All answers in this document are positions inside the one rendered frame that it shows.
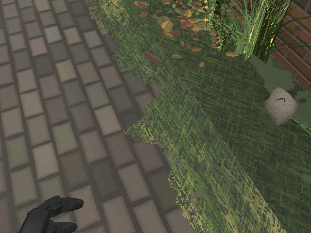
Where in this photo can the robot left hand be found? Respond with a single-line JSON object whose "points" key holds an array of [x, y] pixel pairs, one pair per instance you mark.
{"points": [[38, 219]]}

